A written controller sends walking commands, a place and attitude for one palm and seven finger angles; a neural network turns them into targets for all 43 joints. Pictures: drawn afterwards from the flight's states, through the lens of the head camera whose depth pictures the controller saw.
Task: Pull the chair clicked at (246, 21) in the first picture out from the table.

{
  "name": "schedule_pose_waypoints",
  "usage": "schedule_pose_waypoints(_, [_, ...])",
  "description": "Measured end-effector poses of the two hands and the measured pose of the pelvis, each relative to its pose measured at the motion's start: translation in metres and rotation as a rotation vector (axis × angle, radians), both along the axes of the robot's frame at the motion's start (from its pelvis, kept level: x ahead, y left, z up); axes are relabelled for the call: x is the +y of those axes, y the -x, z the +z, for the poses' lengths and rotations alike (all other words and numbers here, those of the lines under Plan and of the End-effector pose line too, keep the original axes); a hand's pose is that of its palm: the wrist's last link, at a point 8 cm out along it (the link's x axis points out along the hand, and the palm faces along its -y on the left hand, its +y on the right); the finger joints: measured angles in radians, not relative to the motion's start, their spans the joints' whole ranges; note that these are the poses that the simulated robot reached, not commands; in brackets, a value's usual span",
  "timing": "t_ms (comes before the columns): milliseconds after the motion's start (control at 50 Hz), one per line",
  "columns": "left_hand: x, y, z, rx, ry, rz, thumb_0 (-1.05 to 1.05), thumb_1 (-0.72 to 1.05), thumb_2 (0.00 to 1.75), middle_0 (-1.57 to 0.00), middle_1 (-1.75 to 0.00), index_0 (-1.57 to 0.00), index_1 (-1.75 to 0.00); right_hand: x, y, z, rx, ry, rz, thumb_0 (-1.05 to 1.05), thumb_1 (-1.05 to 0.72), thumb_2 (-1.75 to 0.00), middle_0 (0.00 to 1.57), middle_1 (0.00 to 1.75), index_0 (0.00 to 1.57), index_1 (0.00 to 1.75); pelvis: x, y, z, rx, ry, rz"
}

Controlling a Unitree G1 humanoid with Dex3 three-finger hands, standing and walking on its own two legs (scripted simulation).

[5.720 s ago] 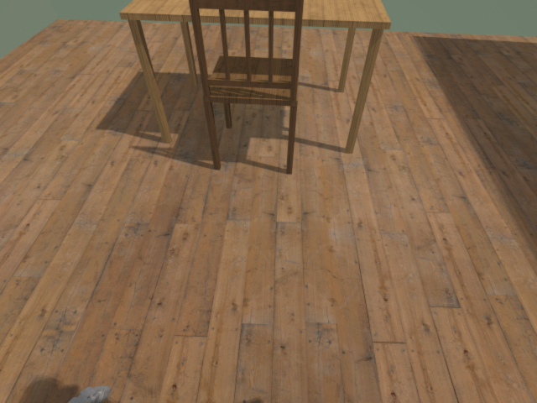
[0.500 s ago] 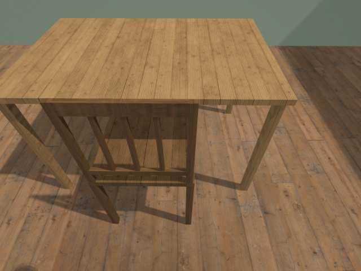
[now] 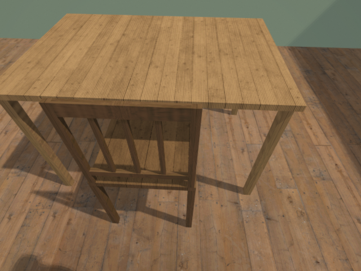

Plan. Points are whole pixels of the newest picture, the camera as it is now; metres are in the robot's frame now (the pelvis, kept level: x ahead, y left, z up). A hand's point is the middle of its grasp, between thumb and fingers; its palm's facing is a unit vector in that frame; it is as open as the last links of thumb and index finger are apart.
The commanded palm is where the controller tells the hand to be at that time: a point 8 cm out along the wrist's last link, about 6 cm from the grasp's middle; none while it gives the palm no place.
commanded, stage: come to a stop and stand still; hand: left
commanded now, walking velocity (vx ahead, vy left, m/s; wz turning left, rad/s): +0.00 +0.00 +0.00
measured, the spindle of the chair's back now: (132, 148) +0.49 +0.19 -0.09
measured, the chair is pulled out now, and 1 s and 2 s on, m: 0.00 0.00 0.00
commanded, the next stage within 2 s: look again from close up in 0.20 s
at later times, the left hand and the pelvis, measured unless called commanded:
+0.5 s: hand out of the picture +0.01 +0.21 -0.19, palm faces -0.02 -0.98 -0.20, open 7.4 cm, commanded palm none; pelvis +0.00 +0.04 -0.01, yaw -1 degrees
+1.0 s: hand out of the picture -0.02 +0.25 -0.18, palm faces -0.03 -0.98 -0.21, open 7.4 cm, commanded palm none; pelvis +0.00 +0.06 +0.00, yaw -2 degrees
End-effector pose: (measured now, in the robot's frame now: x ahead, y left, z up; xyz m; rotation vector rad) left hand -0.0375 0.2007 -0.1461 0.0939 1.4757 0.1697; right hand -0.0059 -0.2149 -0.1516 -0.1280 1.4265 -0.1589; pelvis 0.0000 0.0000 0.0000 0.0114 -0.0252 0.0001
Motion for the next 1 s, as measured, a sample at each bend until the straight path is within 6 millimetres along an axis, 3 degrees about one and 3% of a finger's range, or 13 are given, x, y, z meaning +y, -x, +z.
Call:
schedule_pose_waypoints(160, [0.012,-0.012,0.0,-0.012,-0.015,-0.012,0.01,0.91,0.9,-0.2,-0.3,-0.2,-0.3,-0.003,-0.019,0.003,-0.032,0.018,0.011,0.01,-0.93,-0.9,0.2,0.29,0.2,0.3,0.004,-0.006,0.0,-0.003,-0.002,-0.003])
schedule_pose_waypoints(360, [0.026,-0.025,0.001,-0.047,-0.034,-0.056,0.01,0.91,0.9,-0.2,-0.3,-0.2,-0.3,0.003,-0.026,0.003,-0.055,0.018,0.009,0.01,-0.93,-0.9,0.2,0.29,0.2,0.3,0.015,-0.007,-0.001,0.017,0.017,-0.019])
schedule_pose_waypoints(460, [0.045,-0.037,-0.007,-0.086,-0.034,-0.096,0.01,0.91,0.9,-0.2,-0.3,-0.2,-0.3,0.016,-0.031,0.003,-0.14,0.03,-0.006,0.0,-0.92,-0.9,0.2,0.29,0.2,0.3,0.03,-0.004,-0.009,0.007,0.021,-0.027])
schedule_pose_waypoints(640, [0.08,-0.063,-0.003,-0.183,-0.055,-0.114,0.01,0.91,0.9,-0.2,-0.3,-0.2,-0.3,0.038,-0.019,0.004,-0.133,0.03,0.013,0.0,-0.94,-0.9,0.2,0.29,0.2,0.3,0.053,0.006,-0.009,-0.003,0.02,-0.023])
schedule_pose_waypoints(820, [0.098,-0.047,0.0,-0.122,-0.058,-0.122,0.01,0.91,0.9,-0.2,-0.3,-0.2,-0.3,0.051,-0.003,0.008,-0.079,0.017,0.012,0.0,-0.92,-0.9,0.2,0.29,0.2,0.3,0.063,0.007,-0.004,0.025,0.008,-0.026])
schedule_pose_waypoints(1000, [0.094,-0.021,-0.001,-0.032,-0.042,-0.098,0.01,0.91,0.9,-0.2,-0.3,-0.2,-0.3,0.054,-0.003,0.008,-0.05,0.016,0.012,0.0,-0.91,-0.9,0.2,0.29,0.2,0.3,0.065,0.003,-0.002,0.022,0.005,-0.029])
